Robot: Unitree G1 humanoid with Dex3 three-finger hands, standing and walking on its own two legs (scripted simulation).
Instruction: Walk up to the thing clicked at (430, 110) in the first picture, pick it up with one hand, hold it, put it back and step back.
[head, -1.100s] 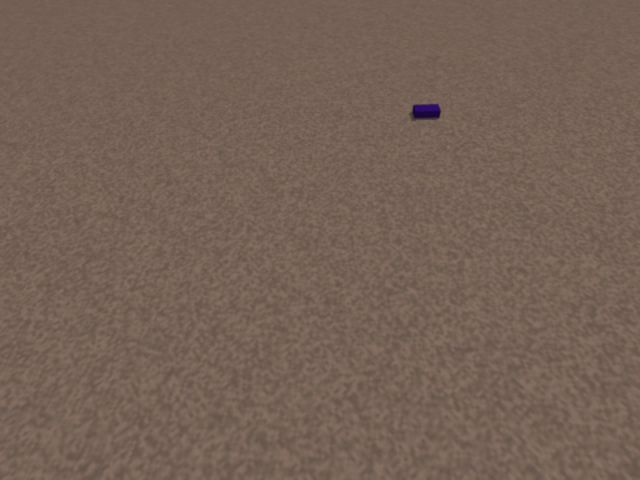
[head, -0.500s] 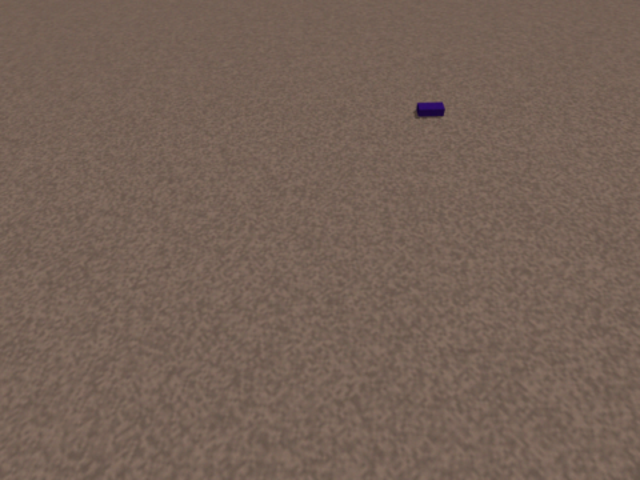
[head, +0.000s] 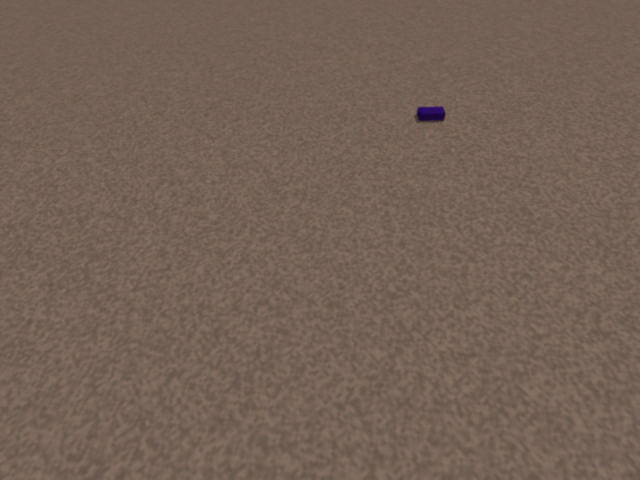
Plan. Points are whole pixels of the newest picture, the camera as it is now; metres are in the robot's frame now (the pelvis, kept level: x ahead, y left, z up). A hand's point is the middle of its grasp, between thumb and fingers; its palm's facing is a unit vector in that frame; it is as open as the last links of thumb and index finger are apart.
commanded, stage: stand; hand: left
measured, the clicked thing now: (431, 113) +2.12 -0.59 -0.76
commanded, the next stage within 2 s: walk up in 0.02 s
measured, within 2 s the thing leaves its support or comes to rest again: neither
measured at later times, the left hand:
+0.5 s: hand (246, 421) +0.24 +0.15 -0.14, palm faces +0.01 -0.93 -0.38, open 7.3 cm
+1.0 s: hand (294, 301) +0.47 +0.09 -0.18, palm faces -0.11 -0.95 -0.29, open 7.4 cm
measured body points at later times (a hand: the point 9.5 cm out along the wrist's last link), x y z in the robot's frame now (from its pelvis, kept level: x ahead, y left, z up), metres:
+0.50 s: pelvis +0.13 -0.13 -0.03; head +0.11 -0.15 +0.42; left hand +0.24 +0.20 -0.11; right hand +0.17 -0.50 -0.15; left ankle +0.04 +0.03 -0.68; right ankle +0.18 -0.27 -0.75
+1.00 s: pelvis +0.40 -0.18 -0.02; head +0.40 -0.14 +0.43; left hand +0.48 +0.14 -0.15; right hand +0.45 -0.52 -0.09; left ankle +0.42 -0.06 -0.75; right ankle +0.35 -0.31 -0.67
